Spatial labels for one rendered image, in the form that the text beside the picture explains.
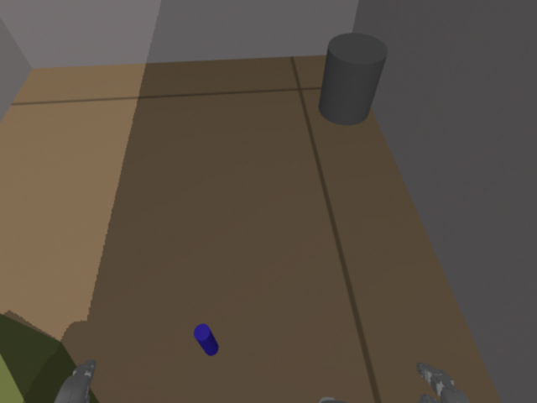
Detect left robot hand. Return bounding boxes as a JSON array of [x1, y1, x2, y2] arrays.
[[54, 359, 96, 403]]

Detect right robot hand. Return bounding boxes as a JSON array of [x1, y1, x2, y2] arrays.
[[417, 362, 471, 403]]

